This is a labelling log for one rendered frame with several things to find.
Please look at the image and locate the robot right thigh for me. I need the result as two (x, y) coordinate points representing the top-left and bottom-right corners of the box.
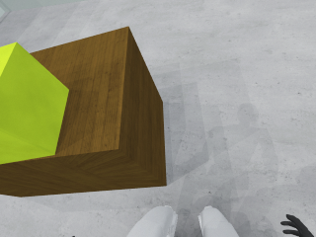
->
(198, 207), (239, 237)

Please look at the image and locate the pedestal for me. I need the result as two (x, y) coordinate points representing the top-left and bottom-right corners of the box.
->
(0, 26), (167, 198)

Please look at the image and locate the robot thigh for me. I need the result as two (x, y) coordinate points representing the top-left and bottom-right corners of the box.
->
(198, 207), (239, 237)
(126, 206), (178, 237)

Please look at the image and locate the right robot hand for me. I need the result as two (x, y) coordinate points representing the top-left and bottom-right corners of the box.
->
(280, 214), (314, 237)

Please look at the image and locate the carton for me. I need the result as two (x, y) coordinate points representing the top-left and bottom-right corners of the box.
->
(0, 42), (69, 165)

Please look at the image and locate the robot left thigh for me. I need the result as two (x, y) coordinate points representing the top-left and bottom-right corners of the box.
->
(126, 206), (178, 237)

